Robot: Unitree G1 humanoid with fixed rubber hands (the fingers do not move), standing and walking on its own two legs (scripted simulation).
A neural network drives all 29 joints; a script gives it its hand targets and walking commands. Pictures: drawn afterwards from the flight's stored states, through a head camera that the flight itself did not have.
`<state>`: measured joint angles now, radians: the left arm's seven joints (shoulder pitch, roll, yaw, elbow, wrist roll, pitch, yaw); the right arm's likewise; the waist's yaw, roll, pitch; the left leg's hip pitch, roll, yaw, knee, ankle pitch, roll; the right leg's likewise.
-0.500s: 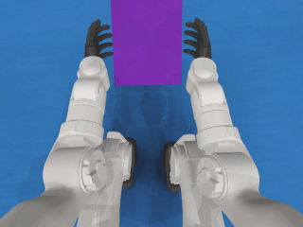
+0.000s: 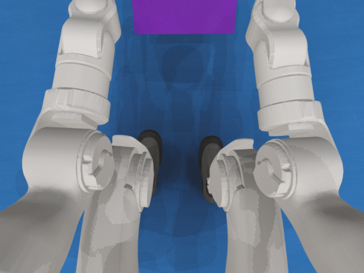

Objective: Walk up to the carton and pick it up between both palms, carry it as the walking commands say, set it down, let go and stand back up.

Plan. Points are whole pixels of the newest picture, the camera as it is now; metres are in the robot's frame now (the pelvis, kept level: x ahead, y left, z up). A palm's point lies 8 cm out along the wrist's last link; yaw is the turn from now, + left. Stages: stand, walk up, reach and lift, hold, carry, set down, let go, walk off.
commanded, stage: set down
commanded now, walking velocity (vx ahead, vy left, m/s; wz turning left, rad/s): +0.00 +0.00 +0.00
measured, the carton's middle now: out of the picture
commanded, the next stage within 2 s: none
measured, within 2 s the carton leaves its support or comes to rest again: rests again in 0.70 s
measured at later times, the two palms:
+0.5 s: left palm out of the picture +0.55 +0.14 -0.22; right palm out of the picture +0.56 -0.11 -0.21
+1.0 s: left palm out of the picture +0.55 +0.14 -0.22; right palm out of the picture +0.56 -0.12 -0.22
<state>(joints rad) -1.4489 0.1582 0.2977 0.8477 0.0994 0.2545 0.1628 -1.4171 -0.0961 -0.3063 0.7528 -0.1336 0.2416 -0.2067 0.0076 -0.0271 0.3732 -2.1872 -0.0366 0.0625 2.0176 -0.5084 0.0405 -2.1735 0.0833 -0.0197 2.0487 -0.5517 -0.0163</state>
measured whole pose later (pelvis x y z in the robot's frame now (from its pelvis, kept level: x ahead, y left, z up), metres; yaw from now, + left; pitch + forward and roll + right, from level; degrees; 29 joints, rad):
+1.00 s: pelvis +0.01 +0.00 -0.04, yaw +0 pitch +37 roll +1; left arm -1.49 0.21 0.28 1.07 0.07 0.19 0.07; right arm -1.46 -0.16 -0.31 0.97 -0.11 0.20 -0.11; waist 0.01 -0.03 0.39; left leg -2.25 -0.04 0.06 2.16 -0.56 0.05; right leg -2.23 0.09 -0.03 2.19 -0.61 -0.02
